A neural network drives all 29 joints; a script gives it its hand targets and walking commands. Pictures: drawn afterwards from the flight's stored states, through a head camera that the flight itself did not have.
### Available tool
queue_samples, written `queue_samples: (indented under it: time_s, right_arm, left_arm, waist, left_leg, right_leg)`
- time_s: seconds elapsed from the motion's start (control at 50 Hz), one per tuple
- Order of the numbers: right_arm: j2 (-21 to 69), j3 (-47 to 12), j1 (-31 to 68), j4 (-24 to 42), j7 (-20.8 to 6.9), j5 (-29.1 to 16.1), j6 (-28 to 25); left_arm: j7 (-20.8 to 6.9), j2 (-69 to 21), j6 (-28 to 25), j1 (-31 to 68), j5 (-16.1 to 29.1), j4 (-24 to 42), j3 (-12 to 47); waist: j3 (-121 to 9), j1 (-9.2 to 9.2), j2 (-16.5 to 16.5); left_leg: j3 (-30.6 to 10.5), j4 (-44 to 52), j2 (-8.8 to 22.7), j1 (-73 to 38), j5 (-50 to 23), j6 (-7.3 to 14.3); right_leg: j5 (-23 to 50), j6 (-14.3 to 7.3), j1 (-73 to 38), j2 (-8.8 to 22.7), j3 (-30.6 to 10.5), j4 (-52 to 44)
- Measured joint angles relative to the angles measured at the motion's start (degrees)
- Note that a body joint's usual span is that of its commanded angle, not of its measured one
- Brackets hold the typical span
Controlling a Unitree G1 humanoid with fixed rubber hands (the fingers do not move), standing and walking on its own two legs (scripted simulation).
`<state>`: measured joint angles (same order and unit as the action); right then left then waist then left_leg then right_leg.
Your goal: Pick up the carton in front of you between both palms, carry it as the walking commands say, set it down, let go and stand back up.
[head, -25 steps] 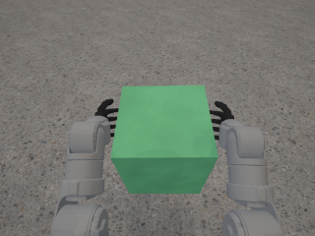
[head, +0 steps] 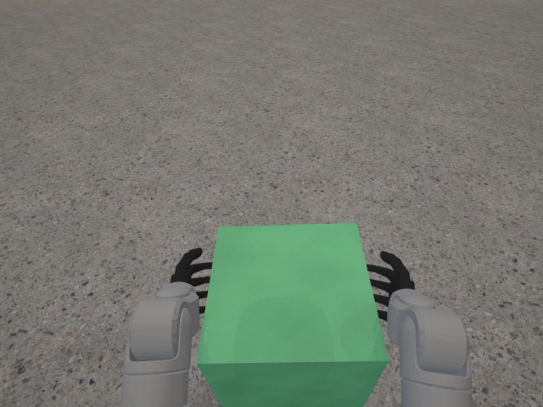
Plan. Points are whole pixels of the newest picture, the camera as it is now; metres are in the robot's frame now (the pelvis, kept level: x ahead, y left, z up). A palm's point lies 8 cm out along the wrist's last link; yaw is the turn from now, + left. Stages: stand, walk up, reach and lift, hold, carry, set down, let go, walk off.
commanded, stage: carry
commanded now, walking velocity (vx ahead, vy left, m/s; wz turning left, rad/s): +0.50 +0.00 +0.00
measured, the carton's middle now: (290, 324) +0.28 -0.01 -0.01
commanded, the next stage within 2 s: none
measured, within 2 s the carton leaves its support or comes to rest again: neither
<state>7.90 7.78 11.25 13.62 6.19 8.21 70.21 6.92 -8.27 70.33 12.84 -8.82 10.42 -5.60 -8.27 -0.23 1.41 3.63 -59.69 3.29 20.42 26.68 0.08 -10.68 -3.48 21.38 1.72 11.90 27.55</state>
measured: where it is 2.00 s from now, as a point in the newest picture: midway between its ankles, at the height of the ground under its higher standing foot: outside the picture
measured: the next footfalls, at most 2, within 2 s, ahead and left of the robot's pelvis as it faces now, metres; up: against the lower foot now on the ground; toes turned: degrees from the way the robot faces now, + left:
left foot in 0.32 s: +0.36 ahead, +0.13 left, +0.00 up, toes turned -8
right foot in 0.56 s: +0.35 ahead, -0.09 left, +0.00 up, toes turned +4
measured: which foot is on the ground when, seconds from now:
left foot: up 0.00-0.30, down 0.32-1.00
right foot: down 0.00-0.34, up 0.36-0.54, down 0.56-1.00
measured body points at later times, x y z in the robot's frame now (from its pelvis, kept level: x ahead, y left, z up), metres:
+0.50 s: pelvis +0.25 +0.04 +0.01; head +0.26 +0.05 +0.46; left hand +0.55 +0.18 +0.07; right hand +0.53 -0.12 +0.07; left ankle +0.32 +0.13 -0.73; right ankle +0.22 -0.08 -0.71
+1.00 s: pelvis +0.36 +0.02 +0.00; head +0.34 +0.02 +0.45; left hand +0.65 +0.16 +0.07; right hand +0.64 -0.14 +0.07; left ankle +0.32 +0.13 -0.73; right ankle +0.31 -0.09 -0.73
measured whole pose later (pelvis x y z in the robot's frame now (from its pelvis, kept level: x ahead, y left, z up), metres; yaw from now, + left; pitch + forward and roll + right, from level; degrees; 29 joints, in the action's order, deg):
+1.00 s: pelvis +0.36 +0.02 +0.00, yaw -2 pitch +4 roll +0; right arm 8.2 6.1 12.6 8.0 6.9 9.6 67.6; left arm 7.7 -8.2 67.5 12.7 -9.7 7.5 -6.7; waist -9.0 -0.1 0.0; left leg 10.4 -31.7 4.4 15.1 19.3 -0.8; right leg -19.2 0.4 15.3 3.5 9.0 32.0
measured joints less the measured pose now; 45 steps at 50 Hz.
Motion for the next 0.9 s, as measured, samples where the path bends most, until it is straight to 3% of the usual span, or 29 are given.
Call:
queue_samples:
  time_s: [0.06, 0.2, 0.3, 0.32, 0.36, 0.4, 0.42, 0.5, 0.56, 0.58, 0.6, 0.72, 0.9]
  right_arm:
    - [-0.08, -1.04, -0.87, -1.03, 0.33, -0.13, 0.50]
    - [-0.20, -2.21, -1.63, 1.67, 0.34, -0.45, -0.37]
    - [-0.09, -1.66, -0.73, 4.18, 0.32, -0.70, -0.20]
    - [0.02, -1.59, -0.13, 4.01, 0.29, -0.62, -0.24]
    - [0.33, -2.23, 1.49, 1.18, 0.47, -0.04, -1.20]
    - [0.54, -2.34, 2.54, -1.47, 0.58, 0.41, -1.34]
    - [0.54, -2.23, 2.45, -2.16, 0.61, 0.48, -1.20]
    - [0.28, -1.56, 1.17, -1.28, 0.47, -0.04, -0.62]
    - [0.21, -1.65, 0.77, 0.90, 0.66, -0.59, -0.73]
    - [0.18, -1.68, 0.66, 1.58, 0.69, -0.74, -0.80]
    - [0.14, -1.66, 0.50, 1.97, 0.73, -0.86, -0.90]
    - [0.28, -1.40, 1.39, 0.60, 1.19, -0.05, 0.07]
    - [0.37, -1.23, 1.91, -3.62, 1.10, 0.79, -0.11]
  left_arm:
    - [0.33, 0.33, 0.63, -1.87, 0.62, 0.13, 0.06]
    - [1.02, 0.54, 0.09, -3.15, 1.86, 3.75, 0.37]
    - [0.85, 0.33, 0.48, -1.78, 1.50, 5.89, 0.47]
    - [0.69, 0.36, 0.58, -1.34, 1.29, 6.04, 0.18]
    - [0.56, 1.13, 0.33, -0.01, 1.10, 5.02, -0.87]
    - [0.82, 1.35, 0.52, 0.85, 0.99, 3.60, -1.72]
    - [1.03, 1.08, 0.67, 0.97, 1.02, 3.00, -2.01]
    - [1.76, -0.11, 0.82, 0.21, 1.03, 3.18, -1.73]
    - [1.76, 0.01, 0.69, 0.12, 1.12, 5.01, -1.04]
    - [1.76, 0.01, 0.64, 0.05, 1.14, 5.65, -0.85]
    - [1.74, 0.03, 0.37, -0.19, 1.11, 5.86, -0.53]
    - [0.88, -0.14, 0.18, 0.85, -0.04, 2.86, -0.95]
    - [0.69, -0.06, -0.57, 0.55, -0.54, -1.25, -1.51]
  waist:
    - [0.17, -0.38, -0.42]
    - [0.37, -0.85, -0.90]
    - [-0.12, -0.66, -1.18]
    - [-0.27, -0.66, -1.23]
    - [0.07, -0.05, -3.64]
    - [0.98, 0.14, -3.91]
    - [1.44, 0.10, -3.75]
    - [3.66, 0.38, -2.90]
    - [4.98, 0.65, -3.31]
    - [5.00, 0.83, -3.52]
    - [4.68, 0.91, -3.02]
    - [0.14, 0.97, -0.75]
    - [-1.56, 0.31, -1.11]
  left_leg:
    - [0.76, 2.27, 0.93, 7.04, -4.33, -0.22]
    - [2.80, 23.53, 2.73, 12.39, -17.57, -1.26]
    - [6.85, 34.42, 1.04, 7.63, -26.18, -0.67]
    - [7.80, 35.66, 0.64, 5.87, -27.51, 0.80]
    - [9.28, 31.65, -0.54, 6.25, -22.87, 3.88]
    - [9.61, 31.08, -0.35, 5.34, -19.94, 4.38]
    - [9.62, 32.17, -0.10, 4.30, -20.03, 3.32]
    - [9.52, 36.65, -0.04, -0.17, -19.96, 3.26]
    - [9.62, 36.16, -0.57, -2.56, -18.06, 2.79]
    - [9.55, 35.04, -0.83, -3.08, -16.83, 2.50]
    - [9.29, 34.05, -0.61, -3.57, -15.56, 2.16]
    - [8.31, 31.64, 0.66, -5.48, -10.96, 0.42]
    - [7.05, 28.59, 1.15, -5.51, -8.02, -0.94]
  right_leg:
    - [-0.32, 0.31, -4.68, -0.09, -0.27, -4.46]
    - [-3.47, 2.06, -14.84, 0.04, -0.87, -10.99]
    - [-11.34, 4.96, -19.94, 1.37, -1.34, -6.64]
    - [-14.12, 5.66, -19.73, 1.95, -1.54, -2.98]
    - [-16.21, 6.45, -14.51, 4.16, -3.92, 9.92]
    - [-19.59, 6.40, -7.82, 2.78, -6.77, 21.20]
    - [-20.56, 6.13, -5.28, 2.09, -7.20, 23.09]
    - [-16.99, 5.74, -1.02, 1.35, -6.35, 11.98]
    - [-5.42, 5.53, -1.73, 2.19, -4.77, 0.78]
    - [0.66, 5.08, -2.79, 2.69, -4.37, -1.20]
    - [2.12, 4.41, -3.58, 2.62, -4.00, -1.09]
    - [-5.02, 3.47, -6.45, 1.68, -3.10, 0.19]
    - [-7.95, 3.75, -6.54, 1.65, -2.84, 3.23]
